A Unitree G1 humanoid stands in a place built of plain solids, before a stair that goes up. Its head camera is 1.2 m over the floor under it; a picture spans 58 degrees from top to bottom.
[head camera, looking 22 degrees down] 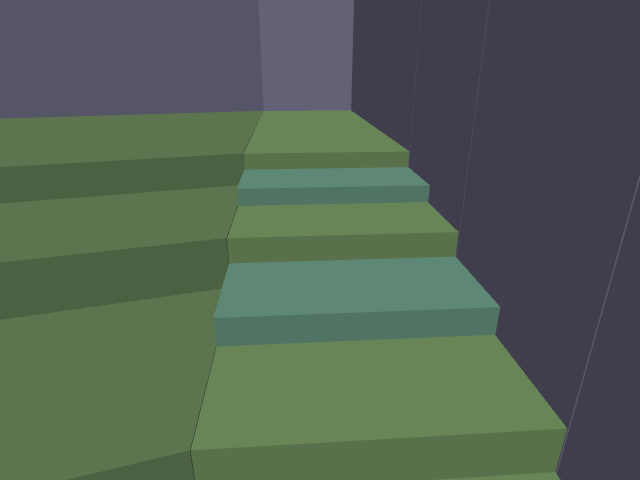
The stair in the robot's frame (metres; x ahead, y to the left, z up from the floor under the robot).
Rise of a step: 0.12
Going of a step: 0.49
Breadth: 1.12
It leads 4 degrees to the left of straight ahead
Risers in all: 5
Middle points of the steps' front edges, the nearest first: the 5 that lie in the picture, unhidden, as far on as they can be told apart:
0.96 -0.19 0.18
1.45 -0.15 0.31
1.94 -0.12 0.44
2.42 -0.08 0.55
2.91 -0.05 0.66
